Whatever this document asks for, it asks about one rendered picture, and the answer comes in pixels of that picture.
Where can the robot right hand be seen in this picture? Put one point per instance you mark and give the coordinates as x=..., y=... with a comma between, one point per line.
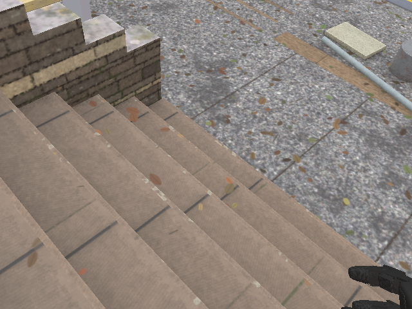
x=386, y=277

